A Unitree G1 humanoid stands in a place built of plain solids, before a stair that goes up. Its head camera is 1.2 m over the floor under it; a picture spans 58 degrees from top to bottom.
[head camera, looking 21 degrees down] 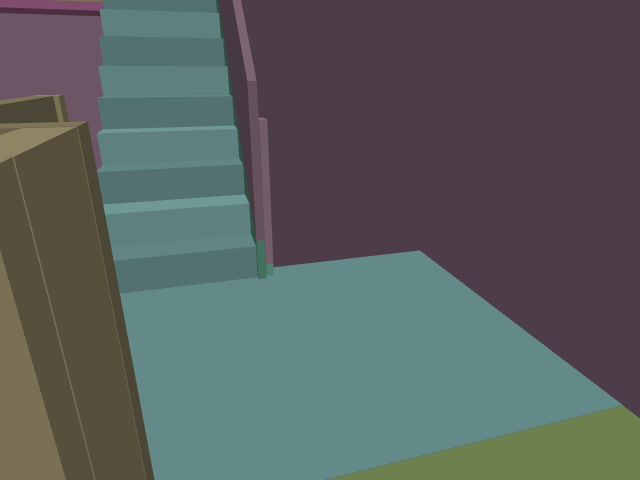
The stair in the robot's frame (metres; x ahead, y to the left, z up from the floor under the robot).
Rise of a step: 0.21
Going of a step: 0.23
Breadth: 0.91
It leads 16 degrees to the left of straight ahead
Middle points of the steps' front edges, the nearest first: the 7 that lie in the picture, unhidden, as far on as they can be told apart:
2.34 0.83 0.21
2.57 0.89 0.42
2.79 0.96 0.63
3.01 1.02 0.84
3.24 1.08 1.05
3.46 1.15 1.26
3.68 1.21 1.46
